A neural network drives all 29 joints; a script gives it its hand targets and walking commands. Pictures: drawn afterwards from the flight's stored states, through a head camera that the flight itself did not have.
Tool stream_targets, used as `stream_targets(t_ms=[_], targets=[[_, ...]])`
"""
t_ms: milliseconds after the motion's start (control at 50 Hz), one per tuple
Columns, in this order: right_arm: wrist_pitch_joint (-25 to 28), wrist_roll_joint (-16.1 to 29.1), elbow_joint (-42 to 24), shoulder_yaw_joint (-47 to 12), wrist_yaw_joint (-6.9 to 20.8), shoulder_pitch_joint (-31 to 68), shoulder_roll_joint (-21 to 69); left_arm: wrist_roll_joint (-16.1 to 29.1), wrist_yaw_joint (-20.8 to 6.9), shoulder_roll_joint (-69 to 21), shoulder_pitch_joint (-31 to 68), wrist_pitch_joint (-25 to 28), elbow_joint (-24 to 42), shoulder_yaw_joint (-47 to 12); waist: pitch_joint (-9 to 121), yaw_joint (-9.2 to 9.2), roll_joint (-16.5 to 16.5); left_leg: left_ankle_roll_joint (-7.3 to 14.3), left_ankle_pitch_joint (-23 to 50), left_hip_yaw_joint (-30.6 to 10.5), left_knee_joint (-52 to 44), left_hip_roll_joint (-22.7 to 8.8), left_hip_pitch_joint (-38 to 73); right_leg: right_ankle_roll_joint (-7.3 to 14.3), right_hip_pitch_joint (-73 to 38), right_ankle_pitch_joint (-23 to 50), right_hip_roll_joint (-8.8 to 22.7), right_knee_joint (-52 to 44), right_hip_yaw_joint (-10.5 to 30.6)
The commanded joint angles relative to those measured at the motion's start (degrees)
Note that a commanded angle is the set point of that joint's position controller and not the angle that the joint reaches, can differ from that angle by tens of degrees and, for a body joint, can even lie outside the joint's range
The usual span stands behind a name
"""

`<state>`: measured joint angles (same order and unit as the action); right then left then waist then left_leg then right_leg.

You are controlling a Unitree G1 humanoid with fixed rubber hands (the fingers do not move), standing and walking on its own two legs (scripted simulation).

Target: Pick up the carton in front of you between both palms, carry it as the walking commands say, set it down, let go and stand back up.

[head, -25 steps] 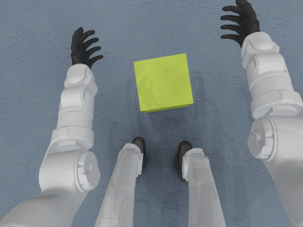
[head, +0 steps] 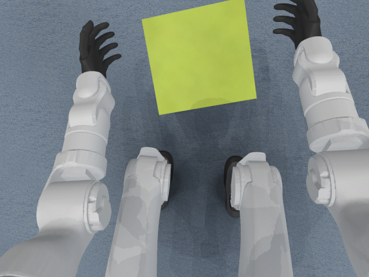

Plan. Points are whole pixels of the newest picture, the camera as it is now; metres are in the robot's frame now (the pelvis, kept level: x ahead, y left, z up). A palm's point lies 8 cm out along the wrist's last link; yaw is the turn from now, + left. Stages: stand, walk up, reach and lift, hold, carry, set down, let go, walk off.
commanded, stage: reach and lift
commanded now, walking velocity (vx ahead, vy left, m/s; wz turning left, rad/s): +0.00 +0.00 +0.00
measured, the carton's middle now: (199, 69) +0.49 +0.00 -0.34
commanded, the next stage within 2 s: none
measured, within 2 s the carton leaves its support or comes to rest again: leaves its support in 1.16 s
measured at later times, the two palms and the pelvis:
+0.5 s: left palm (119, 67) +0.49 +0.19 -0.27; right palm (275, 49) +0.52 -0.18 -0.28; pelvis -0.02 +0.00 -0.09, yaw +0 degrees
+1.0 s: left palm (131, 64) +0.49 +0.15 -0.26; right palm (262, 48) +0.52 -0.15 -0.27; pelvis -0.02 +0.00 -0.09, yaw +0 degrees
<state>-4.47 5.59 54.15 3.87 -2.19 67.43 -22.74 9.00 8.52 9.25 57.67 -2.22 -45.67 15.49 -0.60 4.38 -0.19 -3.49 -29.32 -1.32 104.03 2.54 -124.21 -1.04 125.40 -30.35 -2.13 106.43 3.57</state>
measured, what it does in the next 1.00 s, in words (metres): lowers itself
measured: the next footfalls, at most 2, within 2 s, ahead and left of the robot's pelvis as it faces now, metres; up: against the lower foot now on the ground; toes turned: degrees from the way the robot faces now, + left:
none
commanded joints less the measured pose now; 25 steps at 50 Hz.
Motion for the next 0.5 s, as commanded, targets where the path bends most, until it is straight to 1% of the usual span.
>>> stream_targets(t_ms=[0,60,100,160,220,280,300,320,360,380,420,480], targets=[[0.3,2.1,-4.9,-0.5,-0.3,19.6,-7.4,1.8,1.0,7.5,13.2,-0.1,5.5,-0.7,65.9,1.13,8.6,-1.6,15.9,7.4,-3.6,0.6,27.8,-0.5,-43.3,17.4,0.0,-4.7,-3.5],[0.1,3.2,0.3,-1.3,-0.2,23.1,-8.2,2.1,1.3,7.7,17.4,-0.7,1.9,-1.2,59.0,1.23,7.2,-1.3,10.2,7.2,-1.4,-0.1,26.1,-0.5,-36.6,9.9,0.6,-3.1,-3.4],[0.4,3.8,4.0,-1.9,-0.1,25.3,-8.7,2.1,1.4,8.0,20.2,-0.6,-0.9,-1.4,55.1,1.31,6.2,-1.1,8.4,6.9,0.3,-0.5,25.5,-0.3,-32.7,6.8,1.1,-1.8,-3.2],[1.3,4.4,8.7,-2.8,0.0,28.0,-9.2,2.2,1.3,8.6,23.5,0.2,-5.1,-1.8,50.8,1.24,5.1,-0.9,8.1,6.2,2.9,-1.0,25.4,0.0,-28.4,5.2,1.7,0.7,-2.8],[2.5,5.2,11.7,-3.8,0.0,30.2,-9.8,2.5,1.1,9.1,25.9,1.3,-8.6,-2.3,48.2,1.06,4.4,-0.8,9.2,5.5,5.4,-1.2,25.6,0.3,-25.7,5.5,2.2,3.2,-2.4],[3.7,6.3,11.5,-5.1,-0.3,32.5,-11.1,3.6,1.2,10.2,28.2,2.5,-9.4,-3.4,50.4,0.85,4.2,-0.8,12.4,5.2,7.9,-1.3,27.4,0.3,-26.7,8.3,2.5,5.7,-2.4],[4.1,6.7,10.9,-5.5,-0.5,33.0,-11.6,4.5,1.4,10.2,28.6,2.8,-9.2,-4.1,52.1,0.63,4.4,-0.8,13.9,5.2,8.6,-1.1,28.6,0.3,-27.6,9.4,2.5,6.5,-2.5],[4.6,7.1,9.6,-6.2,-0.8,33.5,-11.9,6.3,1.5,8.9,28.7,3.2,-8.5,-5.4,53.5,0.23,4.6,-1.0,14.7,5.4,9.0,-0.8,28.5,0.5,-29.1,10.0,2.7,6.8,-2.5],[4.9,7.0,8.5,-6.6,-1.2,34.3,-11.1,8.8,0.8,8.0,29.5,3.2,-11.1,-7.7,52.1,-1.9,6.7,-0.8,15.8,4.9,9.9,-0.6,26.3,0.3,-29.6,12.6,2.7,7.7,-2.9],[4.9,6.9,7.8,-6.6,-1.3,34.1,-10.8,9.1,0.6,8.2,29.3,3.2,-11.7,-8.1,51.8,-2.24,7.1,-0.7,16.5,4.9,10.6,-0.4,25.8,0.3,-30.4,14.0,2.6,8.2,-2.8],[4.9,6.9,6.4,-6.6,-1.6,33.6,-10.3,9.2,0.6,9.0,28.7,3.5,-11.1,-8.0,53.2,-1.94,7.4,-0.7,17.9,5.2,11.5,-0.1,25.7,0.2,-32.5,16.0,2.4,9.1,-2.7],[4.8,7.3,6.0,-7.2,-1.8,31.1,-8.7,9.1,1.1,8.9,25.9,3.8,-11.6,-7.7,55.6,-0.64,7.6,-0.6,19.5,5.7,11.6,0.3,26.4,0.0,-35.0,18.3,2.0,9.8,-2.8]])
